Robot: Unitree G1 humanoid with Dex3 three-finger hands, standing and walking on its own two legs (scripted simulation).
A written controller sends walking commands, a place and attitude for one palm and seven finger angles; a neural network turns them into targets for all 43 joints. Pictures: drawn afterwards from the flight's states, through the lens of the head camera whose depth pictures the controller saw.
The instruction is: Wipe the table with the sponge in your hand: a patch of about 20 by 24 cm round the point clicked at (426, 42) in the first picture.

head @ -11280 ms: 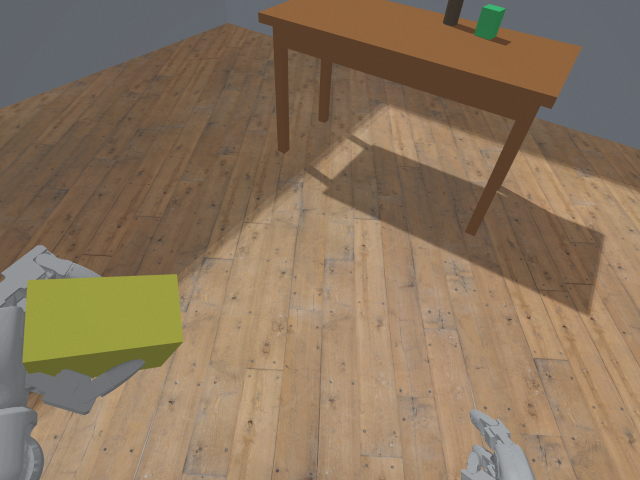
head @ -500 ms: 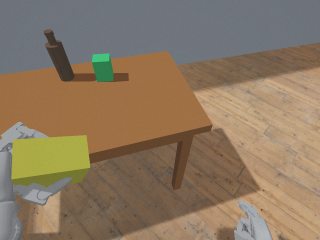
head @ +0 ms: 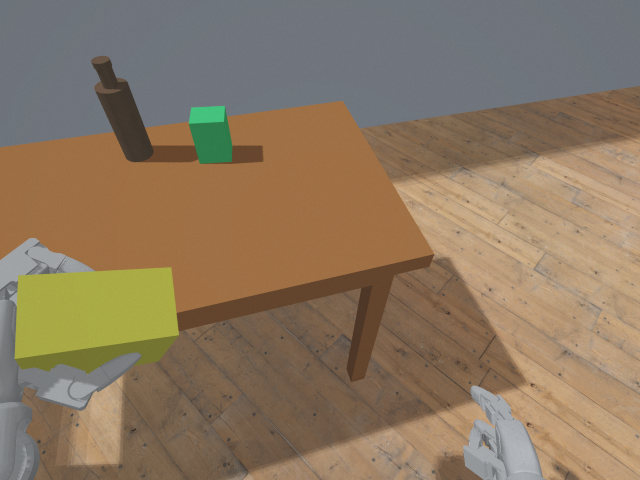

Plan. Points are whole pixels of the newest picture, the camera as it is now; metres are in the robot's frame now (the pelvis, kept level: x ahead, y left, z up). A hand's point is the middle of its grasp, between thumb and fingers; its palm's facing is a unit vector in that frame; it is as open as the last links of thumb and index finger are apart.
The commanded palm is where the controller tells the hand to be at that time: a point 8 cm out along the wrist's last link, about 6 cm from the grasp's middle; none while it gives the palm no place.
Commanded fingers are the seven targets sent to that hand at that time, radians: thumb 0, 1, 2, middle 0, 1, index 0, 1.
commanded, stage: shuffle to correct the standing spot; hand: left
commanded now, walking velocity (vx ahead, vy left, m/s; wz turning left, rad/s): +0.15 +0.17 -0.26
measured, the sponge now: (122, 323) +0.23 +0.21 +0.14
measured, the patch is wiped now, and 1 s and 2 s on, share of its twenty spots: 0.00 0.00 0.00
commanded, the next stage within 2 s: come to a stop and stand still in 1.02 s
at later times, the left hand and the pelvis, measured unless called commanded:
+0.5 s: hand (110, 279) +0.27 +0.24 +0.15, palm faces +0.33 -0.86 -0.39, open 10.1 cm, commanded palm +0.21 +0.29 +0.17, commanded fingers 0.00 0.10 1.30 -1.20 -1.60 -1.20 -1.60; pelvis +0.04 +0.02 -0.03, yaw -2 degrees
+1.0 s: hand (105, 220) +0.34 +0.27 +0.16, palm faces +0.24 -0.83 -0.51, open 10.1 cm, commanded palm +0.29 +0.32 +0.17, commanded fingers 0.00 0.10 1.30 -1.20 -1.60 -1.20 -1.60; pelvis +0.10 +0.07 +0.00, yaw -9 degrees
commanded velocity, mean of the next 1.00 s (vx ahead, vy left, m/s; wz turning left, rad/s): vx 0.10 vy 0.18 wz -0.14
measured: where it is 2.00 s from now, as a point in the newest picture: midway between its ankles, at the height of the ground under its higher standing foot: outside the picture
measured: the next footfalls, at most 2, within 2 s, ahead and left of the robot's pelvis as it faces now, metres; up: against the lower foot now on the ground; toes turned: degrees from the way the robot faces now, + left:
right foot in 0.74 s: +0.14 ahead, +0.01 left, +0.00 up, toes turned -8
left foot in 1.12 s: +0.21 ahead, +0.26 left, +0.00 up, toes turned -4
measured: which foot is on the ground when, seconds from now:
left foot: down 0.00-0.76, up 0.78-1.00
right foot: down 0.00-0.54, up 0.56-0.72, down 0.74-1.00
